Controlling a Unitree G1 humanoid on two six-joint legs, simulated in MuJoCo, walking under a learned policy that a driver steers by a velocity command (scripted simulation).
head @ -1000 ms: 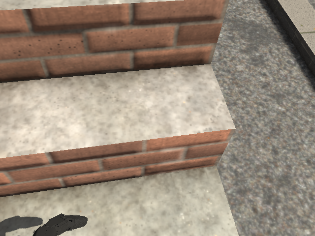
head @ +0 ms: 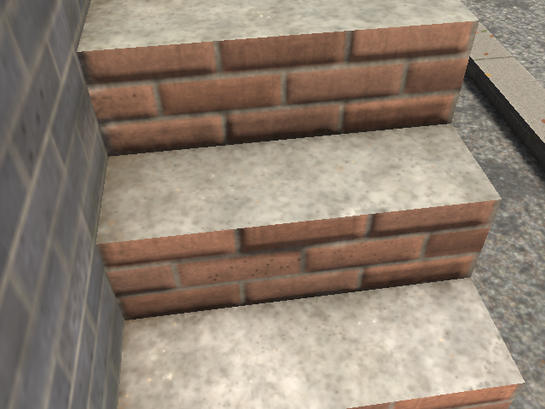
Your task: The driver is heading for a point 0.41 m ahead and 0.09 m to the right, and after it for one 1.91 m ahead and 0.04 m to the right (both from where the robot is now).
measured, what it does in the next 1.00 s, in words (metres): steps to the right: right foot, then left foot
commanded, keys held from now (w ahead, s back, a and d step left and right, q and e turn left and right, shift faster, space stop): w+e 0.34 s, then q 0.66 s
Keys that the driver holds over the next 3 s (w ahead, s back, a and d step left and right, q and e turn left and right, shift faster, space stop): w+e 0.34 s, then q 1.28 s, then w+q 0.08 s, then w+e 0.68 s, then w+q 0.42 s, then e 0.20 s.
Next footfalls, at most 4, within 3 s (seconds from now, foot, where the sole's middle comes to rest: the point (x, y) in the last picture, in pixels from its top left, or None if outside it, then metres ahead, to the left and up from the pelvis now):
0.36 right None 0.05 -0.33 -0.78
0.84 left None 0.04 -0.14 -0.78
1.54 left None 0.02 -0.09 -0.78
2.02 right None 0.07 -0.36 -0.71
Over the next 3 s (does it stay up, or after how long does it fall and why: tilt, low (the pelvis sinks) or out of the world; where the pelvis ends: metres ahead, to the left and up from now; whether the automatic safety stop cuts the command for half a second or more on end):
stays up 0.21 -0.22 0.18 its command is cut before an obstacle after 1.6 s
